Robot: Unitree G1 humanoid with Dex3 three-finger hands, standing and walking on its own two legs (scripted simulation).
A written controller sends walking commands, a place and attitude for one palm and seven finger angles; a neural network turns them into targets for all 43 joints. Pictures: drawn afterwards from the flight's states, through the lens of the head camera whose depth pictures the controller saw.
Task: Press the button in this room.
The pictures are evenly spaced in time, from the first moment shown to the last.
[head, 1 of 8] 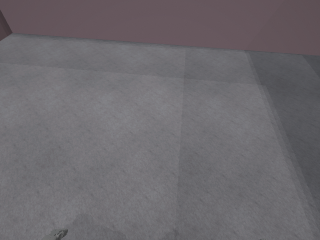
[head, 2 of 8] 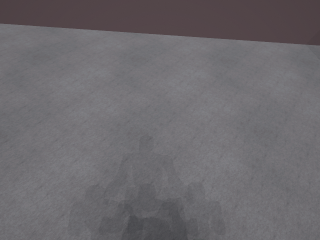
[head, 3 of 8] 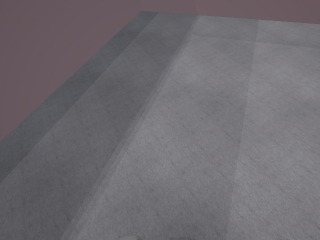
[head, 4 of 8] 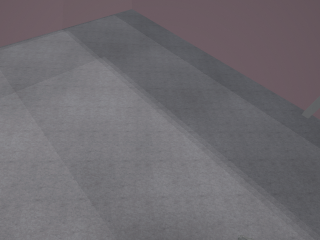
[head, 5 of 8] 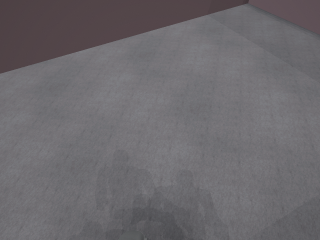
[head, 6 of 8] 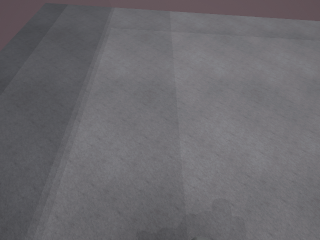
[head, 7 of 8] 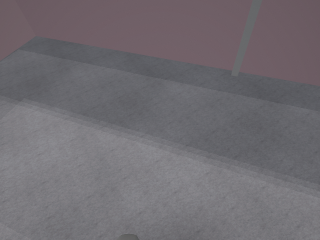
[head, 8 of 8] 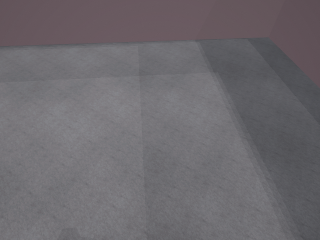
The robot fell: no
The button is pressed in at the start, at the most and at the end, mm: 0 0 0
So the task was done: no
